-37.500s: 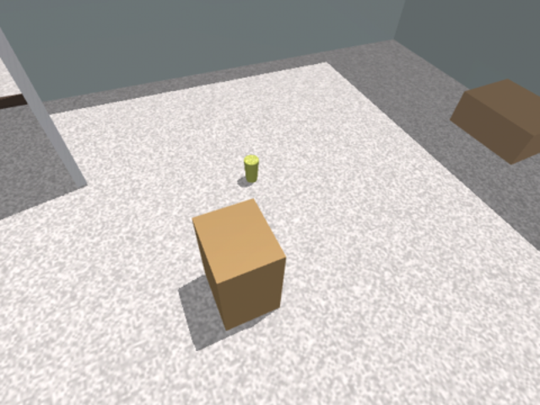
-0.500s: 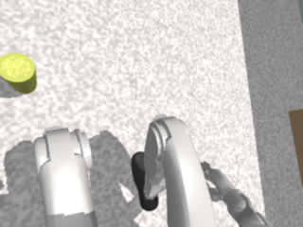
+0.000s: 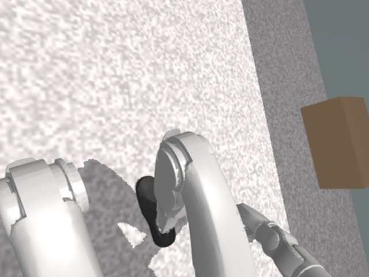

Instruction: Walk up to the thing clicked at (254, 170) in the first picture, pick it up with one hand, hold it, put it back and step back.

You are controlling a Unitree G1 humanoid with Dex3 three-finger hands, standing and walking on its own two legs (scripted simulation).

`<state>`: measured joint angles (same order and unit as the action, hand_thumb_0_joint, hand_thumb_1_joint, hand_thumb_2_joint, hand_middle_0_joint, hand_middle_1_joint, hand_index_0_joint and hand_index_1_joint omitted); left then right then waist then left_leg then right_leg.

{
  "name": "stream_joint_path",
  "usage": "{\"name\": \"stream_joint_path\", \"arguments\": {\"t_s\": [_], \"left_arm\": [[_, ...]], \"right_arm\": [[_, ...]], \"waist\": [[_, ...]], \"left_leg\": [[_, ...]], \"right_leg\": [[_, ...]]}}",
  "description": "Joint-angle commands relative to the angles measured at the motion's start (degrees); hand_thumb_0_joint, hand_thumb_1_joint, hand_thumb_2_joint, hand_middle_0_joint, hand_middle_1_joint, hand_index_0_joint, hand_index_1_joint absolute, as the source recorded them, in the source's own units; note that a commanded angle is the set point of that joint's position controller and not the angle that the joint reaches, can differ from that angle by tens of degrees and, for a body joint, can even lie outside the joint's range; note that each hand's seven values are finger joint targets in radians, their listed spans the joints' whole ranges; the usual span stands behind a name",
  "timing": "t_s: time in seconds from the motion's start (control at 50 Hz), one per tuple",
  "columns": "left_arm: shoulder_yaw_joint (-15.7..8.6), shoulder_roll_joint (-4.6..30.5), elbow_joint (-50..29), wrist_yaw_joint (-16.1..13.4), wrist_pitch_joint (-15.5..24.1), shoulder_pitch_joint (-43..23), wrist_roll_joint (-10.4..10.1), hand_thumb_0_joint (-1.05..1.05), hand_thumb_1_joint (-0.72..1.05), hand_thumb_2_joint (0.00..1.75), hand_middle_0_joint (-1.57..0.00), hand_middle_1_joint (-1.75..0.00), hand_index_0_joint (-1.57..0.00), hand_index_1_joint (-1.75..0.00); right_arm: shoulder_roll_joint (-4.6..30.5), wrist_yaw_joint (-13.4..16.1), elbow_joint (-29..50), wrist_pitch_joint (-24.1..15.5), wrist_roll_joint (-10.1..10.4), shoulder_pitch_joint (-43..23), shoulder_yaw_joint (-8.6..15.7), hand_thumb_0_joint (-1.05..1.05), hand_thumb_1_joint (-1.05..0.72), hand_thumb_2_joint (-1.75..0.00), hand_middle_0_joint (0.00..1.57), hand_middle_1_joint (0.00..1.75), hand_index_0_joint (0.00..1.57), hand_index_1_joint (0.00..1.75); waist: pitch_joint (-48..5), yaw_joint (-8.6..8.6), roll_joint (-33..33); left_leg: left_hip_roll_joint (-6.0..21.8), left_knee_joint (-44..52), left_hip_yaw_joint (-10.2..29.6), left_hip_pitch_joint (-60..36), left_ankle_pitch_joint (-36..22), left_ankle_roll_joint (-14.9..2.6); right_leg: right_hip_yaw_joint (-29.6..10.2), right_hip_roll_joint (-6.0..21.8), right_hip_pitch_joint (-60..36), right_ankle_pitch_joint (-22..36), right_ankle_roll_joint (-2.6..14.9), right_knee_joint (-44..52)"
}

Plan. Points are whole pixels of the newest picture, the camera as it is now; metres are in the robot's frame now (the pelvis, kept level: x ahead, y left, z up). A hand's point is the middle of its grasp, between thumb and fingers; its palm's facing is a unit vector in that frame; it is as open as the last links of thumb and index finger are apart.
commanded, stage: close in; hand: left
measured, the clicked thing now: out of the picture +0.48 +0.27 -0.22
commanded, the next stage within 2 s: rest palm in 0.28 s
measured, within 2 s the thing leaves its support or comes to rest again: leaves its support in 1.44 s
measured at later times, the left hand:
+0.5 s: hand out of the picture +0.45 +0.26 -0.18, palm faces +0.31 -0.95 +0.00, open 16.7 cm
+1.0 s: hand out of the picture +0.46 +0.26 -0.18, palm faces +0.34 -0.94 -0.01, open 10.2 cm
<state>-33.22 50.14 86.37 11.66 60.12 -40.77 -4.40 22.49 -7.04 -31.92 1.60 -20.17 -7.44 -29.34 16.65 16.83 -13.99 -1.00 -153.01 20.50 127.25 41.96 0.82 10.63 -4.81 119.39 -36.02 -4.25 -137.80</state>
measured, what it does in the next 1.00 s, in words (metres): stands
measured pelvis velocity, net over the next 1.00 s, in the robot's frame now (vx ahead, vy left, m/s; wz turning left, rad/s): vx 0.00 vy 0.00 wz -0.04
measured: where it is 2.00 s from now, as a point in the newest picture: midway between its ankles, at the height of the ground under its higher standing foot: (113, 250)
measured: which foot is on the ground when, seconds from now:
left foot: down 0.00-1.00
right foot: down 0.00-1.00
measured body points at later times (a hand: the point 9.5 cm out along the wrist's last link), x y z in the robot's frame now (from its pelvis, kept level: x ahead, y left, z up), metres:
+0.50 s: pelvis +0.00 +0.00 +0.00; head +0.24 +0.18 +0.33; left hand +0.43 +0.31 -0.18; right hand +0.15 -0.25 -0.03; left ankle +0.08 +0.12 -0.25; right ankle +0.14 -0.14 -0.25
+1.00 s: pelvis +0.00 +0.00 +0.01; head +0.25 +0.19 +0.32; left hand +0.44 +0.31 -0.18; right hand +0.15 -0.25 -0.03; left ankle +0.08 +0.12 -0.25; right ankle +0.14 -0.14 -0.25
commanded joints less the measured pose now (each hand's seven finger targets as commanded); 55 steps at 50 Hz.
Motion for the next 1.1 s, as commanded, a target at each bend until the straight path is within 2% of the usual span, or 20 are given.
{"name": "stream_joint_path", "arguments": {"t_s": [0.0, 0.06, 0.12, 0.14, 0.18, 0.24, 0.28, 0.32, 0.36, 0.42, 0.5, 0.54, 0.56, 0.68, 0.8, 0.9, 1.0, 1.02, 1.06, 1.08], "left_arm": [[2.4, 9.8, -6.7, -3.0, 5.3, -13.3, 0.0, 0.00, -0.49, 0.06, -0.05, -0.07, -0.04, -0.06], [3.7, 9.0, -6.2, -4.7, 5.9, -13.0, 0.7, 0.00, -0.47, 0.09, -0.05, -0.08, -0.04, -0.08], [3.3, 9.5, -5.3, -6.9, 6.6, -12.3, 1.3, 0.00, -0.46, 0.10, -0.04, -0.08, -0.04, -0.08], [3.8, 8.9, -5.3, -7.5, 7.0, -13.0, 1.5, 0.00, -0.46, 0.10, -0.04, -0.08, -0.04, -0.08], [3.8, 9.2, -5.3, -8.8, 7.5, -12.7, 1.7, 0.00, -0.45, 0.12, -0.04, -0.09, -0.04, -0.08], [4.2, 9.9, -5.4, -9.9, 7.7, -12.0, 2.3, 0.00, -0.43, 0.12, -0.04, -0.08, -0.03, -0.08], [4.6, 9.6, -5.9, -10.7, 8.1, -13.2, 2.6, 0.00, -0.42, 0.12, -0.04, -0.07, -0.03, -0.07], [4.4, 9.5, -5.9, -11.3, 8.1, -11.6, 2.6, 0.00, -0.43, 0.13, -0.04, -0.09, -0.04, -0.09], [4.8, 8.6, -6.0, -12.0, 8.3, -12.1, 2.7, 0.00, -0.42, 0.14, -0.04, -0.09, -0.03, -0.09], [5.3, 8.1, -5.7, -12.7, 8.3, -12.0, 2.6, 0.00, -0.31, 0.20, -0.12, -0.12, -0.10, -0.13], [6.1, 8.1, -5.8, -13.7, 8.5, -12.1, 3.0, 0.00, -0.26, 0.21, -0.12, -0.14, -0.11, -0.14], [6.6, 8.1, -6.0, -14.2, 8.6, -13.0, 3.4, 0.00, -0.17, 0.28, -0.25, -0.25, -0.24, -0.25], [6.0, 8.3, -6.4, -14.4, 8.8, -12.8, 3.1, 0.00, -0.13, 0.32, -0.31, -0.30, -0.29, -0.30], [6.0, 9.5, -5.6, -15.1, 8.8, -13.7, 3.5, 0.00, 0.03, 0.43, -0.43, -0.41, -0.43, -0.41], [7.1, 9.2, -5.1, -15.4, 8.5, -14.6, 4.1, 0.00, 0.24, 0.56, -0.58, -0.56, -0.57, -0.55], [6.6, 9.1, -4.5, -15.8, 8.8, -15.3, 3.5, 0.00, 0.38, 0.70, -0.71, -0.69, -0.71, -0.68], [7.1, 9.7, -3.9, -15.2, 8.6, -15.2, 3.5, 0.00, 0.38, 0.88, -0.91, -0.91, -0.90, -0.91], [7.8, 8.6, -4.7, -14.9, 8.5, -15.6, 3.3, 0.00, 0.39, 0.89, -0.91, -0.92, -0.91, -0.92], [6.7, 10.4, -3.7, -15.0, 8.3, -15.5, 3.4, 0.00, 0.39, 0.95, -0.97, -0.99, -0.96, -0.99], [7.6, 9.4, -4.7, -14.9, 8.4, -16.4, 3.3, 0.00, 0.41, 0.98, -1.01, -1.04, -1.01, -1.04]], "right_arm": [[20.5, 0.7, 1.0, 1.0, -0.7, 1.8, 6.8, 0.00, -0.93, -0.91, 0.20, 0.30, 0.20, 0.30], [20.3, 0.5, 1.0, 1.4, -1.1, 1.8, 6.2, 0.00, -0.92, -0.91, 0.20, 0.30, 0.20, 0.30], [20.5, 0.3, 1.4, 1.8, -1.3, 0.9, 6.0, 0.00, -0.92, -0.91, 0.20, 0.30, 0.20, 0.30], [20.6, 0.2, 1.2, 2.1, -1.5, 1.2, 6.0, 0.00, -0.92, -0.91, 0.20, 0.30, 0.20, 0.30], [20.4, 0.0, 1.6, 2.4, -1.6, 0.8, 5.6, 0.00, -0.92, -0.91, 0.20, 0.30, 0.20, 0.30], [20.0, -0.1, 1.5, 2.6, -1.7, 0.5, 5.3, 0.00, -0.92, -0.91, 0.20, 0.30, 0.20, 0.30], [20.1, -0.2, 1.6, 2.7, -1.8, 0.2, 5.2, 0.00, -0.92, -0.91, 0.20, 0.30, 0.20, 0.30], [20.1, -0.3, 1.4, 2.8, -1.8, 0.4, 5.4, 0.00, -0.92, -0.91, 0.20, 0.30, 0.20, 0.30], [20.0, -0.4, 1.7, 2.8, -1.8, 0.3, 5.3, 0.00, -0.92, -0.91, 0.20, 0.30, 0.20, 0.30], [19.8, -0.4, 1.2, 2.7, -1.9, 0.7, 5.2, 0.00, -0.90, -0.91, 0.20, 0.30, 0.20, 0.30], [19.7, -0.5, 0.9, 2.7, -1.9, 0.4, 5.1, 0.00, -0.90, -0.90, 0.20, 0.30, 0.20, 0.30], [19.8, -0.5, 0.9, 2.8, -2.0, 0.3, 5.1, 0.00, -0.89, -0.90, 0.20, 0.30, 0.20, 0.30], [19.8, -0.5, 0.9, 2.8, -2.0, 0.4, 5.0, 0.00, -0.90, -0.90, 0.20, 0.30, 0.20, 0.30], [19.9, -0.4, 0.8, 2.9, -1.9, -0.1, 5.0, 0.00, -0.89, -0.90, 0.20, 0.30, 0.20, 0.30], [19.8, -0.4, 1.1, 3.2, -2.0, -0.2, 4.6, 0.00, -0.89, -0.90, 0.20, 0.30, 0.20, 0.30], [20.0, -0.4, 1.0, 3.3, -2.1, -0.4, 4.5, 0.00, -0.88, -0.89, 0.20, 0.30, 0.20, 0.30], [19.6, -0.3, 1.1, 3.5, -2.2, -0.3, 4.1, 0.00, -0.89, -0.90, 0.20, 0.30, 0.20, 0.30], [19.5, -0.2, 1.0, 3.5, -2.1, -0.4, 4.3, 0.00, -0.88, -0.90, 0.20, 0.30, 0.20, 0.30], [19.9, 0.0, 0.9, 3.5, -2.1, -0.5, 4.2, 0.00, -0.89, -0.90, 0.20, 0.30, 0.20, 0.30], [19.8, 0.0, 1.1, 3.5, -2.1, -0.7, 4.0, 0.00, -0.89, -0.90, 0.20, 0.30, 0.20, 0.30]], "waist": [[-31.7, 6.79, 31.2], [-31.7, 6.77, 31.3], [-30.4, 6.30, 31.3], [-30.3, 6.99, 32.1], [-30.8, 6.72, 32.0], [-30.2, 6.64, 31.3], [-30.4, 7.23, 31.7], [-30.8, 6.68, 31.8], [-30.3, 7.20, 31.2], [-31.4, 7.49, 30.6], [-30.7, 7.34, 30.7], [-30.6, 7.75, 31.1], [-31.2, 7.54, 30.8], [-30.6, 7.72, 32.0], [-30.1, 8.21, 32.6], [-29.9, 8.69, 31.8], [-30.9, 8.69, 31.5], [-31.3, 8.79, 30.9], [-30.5, 8.65, 31.7], [-30.3, 9.01, 32.4]], "left_leg": [[4.4, 20.1, -4.2, -23.1, -8.2, 0.96], [4.3, 20.0, -3.8, -23.8, -9.2, 1.04], [4.6, 20.6, -3.0, -23.8, -8.5, 1.31], [4.6, 20.9, -2.7, -24.7, -9.1, 1.54], [4.6, 20.6, -2.8, -24.4, -9.8, 1.49], [4.4, 19.8, -3.6, -22.7, -8.9, 0.98], [4.5, 19.9, -3.2, -23.2, -9.2, 1.12], [4.5, 20.2, -3.2, -23.6, -8.9, 1.16], [4.5, 20.1, -3.0, -22.9, -8.8, 1.09], [4.4, 19.3, -3.3, -23.0, -9.4, 0.83], [4.4, 19.4, -3.2, -22.7, -9.2, 0.83], [4.5, 19.6, -2.9, -23.3, -10.3, 1.04], [4.6, 19.4, -3.0, -23.4, -10.3, 0.97], [4.8, 19.9, -2.8, -23.7, -9.7, 1.16], [5.0, 20.4, -2.4, -24.4, -10.5, 1.30], [5.1, 20.2, -1.9, -24.2, -10.3, 1.18], [5.1, 19.8, -2.5, -24.4, -11.2, 0.95], [5.2, 19.3, -2.7, -24.4, -11.6, 0.85], [5.2, 19.8, -2.6, -24.2, -11.0, 0.89], [5.3, 20.2, -2.2, -24.7, -11.5, 1.17]], "right_leg": [[8.4, -0.4, -13.9, 9.1, 3.83, 8.5], [8.7, -0.7, -14.8, 10.0, 3.76, 8.5], [9.1, -0.7, -14.1, 9.5, 3.79, 8.0], [9.3, -0.6, -14.1, 10.0, 3.78, 7.8], [9.5, -0.9, -15.1, 10.5, 3.82, 7.9], [9.2, -1.2, -15.9, 10.3, 3.70, 8.7], [9.5, -1.2, -15.8, 10.6, 3.66, 8.7], [9.5, -1.3, -15.9, 10.5, 3.75, 8.7], [9.8, -1.4, -16.0, 10.7, 3.71, 8.8], [9.7, -1.6, -17.1, 11.7, 3.53, 9.2], [9.8, -1.6, -16.7, 11.6, 3.70, 9.3], [10.0, -1.5, -16.3, 12.2, 3.73, 9.1], [10.0, -1.6, -17.0, 12.4, 3.72, 9.2], [10.1, -1.6, -16.0, 11.7, 3.90, 9.2], [10.3, -1.6, -16.0, 12.3, 3.92, 9.2], [10.4, -1.6, -16.3, 12.5, 3.72, 9.5], [10.1, -1.8, -17.9, 13.2, 3.68, 10.2], [9.9, -1.9, -17.7, 13.7, 3.62, 10.4], [9.9, -1.8, -17.3, 13.2, 3.79, 10.4], [10.3, -1.7, -17.1, 13.6, 3.83, 10.2]]}}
